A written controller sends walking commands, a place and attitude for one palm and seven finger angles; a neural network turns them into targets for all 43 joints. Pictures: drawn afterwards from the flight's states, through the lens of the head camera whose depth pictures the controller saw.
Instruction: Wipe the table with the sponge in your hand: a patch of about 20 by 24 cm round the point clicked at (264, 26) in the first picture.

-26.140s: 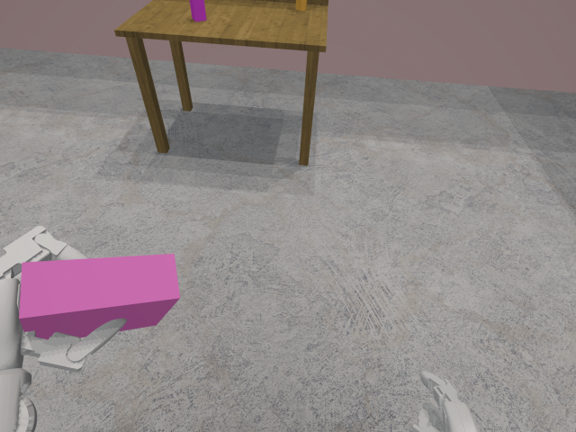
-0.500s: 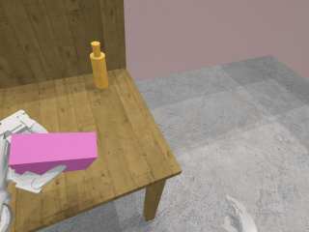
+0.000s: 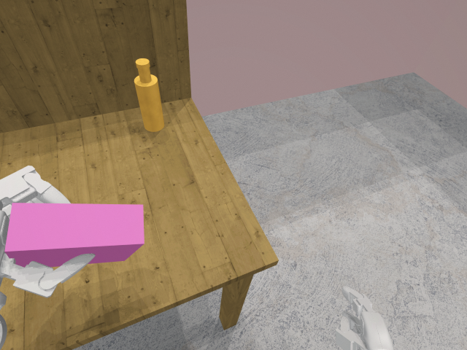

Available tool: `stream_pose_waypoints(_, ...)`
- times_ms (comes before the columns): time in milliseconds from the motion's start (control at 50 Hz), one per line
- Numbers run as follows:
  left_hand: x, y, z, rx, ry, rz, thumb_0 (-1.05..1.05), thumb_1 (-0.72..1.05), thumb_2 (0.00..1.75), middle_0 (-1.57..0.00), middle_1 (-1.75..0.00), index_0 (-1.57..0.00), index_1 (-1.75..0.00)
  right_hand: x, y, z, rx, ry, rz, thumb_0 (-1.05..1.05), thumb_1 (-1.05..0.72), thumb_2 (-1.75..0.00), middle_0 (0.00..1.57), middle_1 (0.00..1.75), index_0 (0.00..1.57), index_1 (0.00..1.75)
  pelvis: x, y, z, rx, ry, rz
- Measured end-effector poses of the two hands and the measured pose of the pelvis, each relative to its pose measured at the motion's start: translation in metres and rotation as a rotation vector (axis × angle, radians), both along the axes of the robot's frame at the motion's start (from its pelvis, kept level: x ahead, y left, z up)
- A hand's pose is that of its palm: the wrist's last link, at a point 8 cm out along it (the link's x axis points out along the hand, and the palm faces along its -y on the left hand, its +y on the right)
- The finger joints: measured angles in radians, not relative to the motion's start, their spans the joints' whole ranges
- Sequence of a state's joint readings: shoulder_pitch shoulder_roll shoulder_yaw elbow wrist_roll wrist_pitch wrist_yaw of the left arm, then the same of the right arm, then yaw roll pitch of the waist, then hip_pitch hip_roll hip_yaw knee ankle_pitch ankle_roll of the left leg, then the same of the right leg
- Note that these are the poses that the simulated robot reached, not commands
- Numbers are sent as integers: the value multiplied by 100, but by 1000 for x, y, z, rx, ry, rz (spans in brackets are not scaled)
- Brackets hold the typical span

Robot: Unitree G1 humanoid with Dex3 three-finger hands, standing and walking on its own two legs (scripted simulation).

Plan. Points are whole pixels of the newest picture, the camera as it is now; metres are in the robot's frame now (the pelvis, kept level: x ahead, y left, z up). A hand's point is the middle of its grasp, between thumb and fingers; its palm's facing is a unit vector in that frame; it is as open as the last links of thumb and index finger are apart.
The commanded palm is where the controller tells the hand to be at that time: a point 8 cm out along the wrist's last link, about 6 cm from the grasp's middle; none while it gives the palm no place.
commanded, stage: shuffle to correct the standing spot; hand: left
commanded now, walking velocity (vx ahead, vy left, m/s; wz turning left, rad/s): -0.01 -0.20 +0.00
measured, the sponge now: (98, 236) +0.23 +0.20 +0.13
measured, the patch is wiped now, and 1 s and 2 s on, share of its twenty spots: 0.00 0.00 0.00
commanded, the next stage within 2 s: none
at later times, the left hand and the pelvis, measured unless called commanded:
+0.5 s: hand (42, 235) +0.21 +0.24 +0.16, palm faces +0.29 -0.88 -0.39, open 9.1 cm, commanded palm +0.16 +0.29 +0.18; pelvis -0.01 +0.01 +0.00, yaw +0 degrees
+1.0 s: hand (53, 236) +0.22 +0.24 +0.16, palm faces +0.29 -0.88 -0.37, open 9.1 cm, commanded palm +0.16 +0.28 +0.18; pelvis +0.00 +0.00 +0.00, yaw +0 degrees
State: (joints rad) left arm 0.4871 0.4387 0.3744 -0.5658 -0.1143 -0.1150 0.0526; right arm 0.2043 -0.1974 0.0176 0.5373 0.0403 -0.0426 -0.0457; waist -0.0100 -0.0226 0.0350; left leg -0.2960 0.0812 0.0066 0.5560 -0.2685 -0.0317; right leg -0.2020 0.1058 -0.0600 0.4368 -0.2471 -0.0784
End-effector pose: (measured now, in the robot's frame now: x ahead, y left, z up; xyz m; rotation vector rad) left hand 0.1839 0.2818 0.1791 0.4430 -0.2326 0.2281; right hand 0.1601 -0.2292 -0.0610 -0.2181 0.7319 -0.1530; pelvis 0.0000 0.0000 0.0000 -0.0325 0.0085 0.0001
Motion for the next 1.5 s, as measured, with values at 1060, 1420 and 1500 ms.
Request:
stream_pose_waypoints(1060,-4,-5,-5,-40,35,42,0,-42,106,-83,-141,-82,-141,-10,-5,-5,28,4,-23,1,-90,-90,20,30,20,30,-3,-4,2,8,-4,-6)
stream_pose_waypoints(1420,-9,-10,-3,-41,35,48,0,-42,106,-83,-141,-82,-141,-12,-10,-6,34,0,-23,1,-90,-90,20,30,20,30,-5,-8,2,11,-9,-3)
stream_pose_waypoints(1500,-10,-11,-5,-54,36,54,0,-42,106,-83,-141,-82,-141,-12,-10,-5,32,-2,-18,1,-90,-90,20,30,20,30,-5,-8,2,11,-11,-2)
